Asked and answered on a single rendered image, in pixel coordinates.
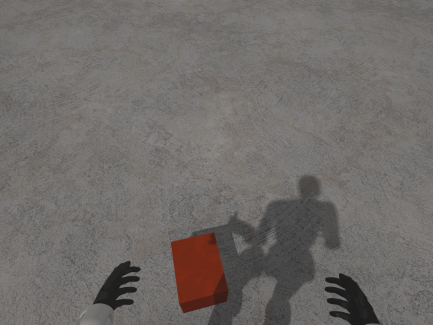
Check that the robot left hand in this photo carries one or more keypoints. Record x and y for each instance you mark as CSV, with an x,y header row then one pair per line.
x,y
110,291

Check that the carton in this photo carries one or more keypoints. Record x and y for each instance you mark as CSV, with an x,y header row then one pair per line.
x,y
199,272

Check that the robot right hand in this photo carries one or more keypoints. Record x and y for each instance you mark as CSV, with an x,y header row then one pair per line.
x,y
360,310

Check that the robot left forearm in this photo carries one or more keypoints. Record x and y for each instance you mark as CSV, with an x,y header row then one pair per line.
x,y
96,314

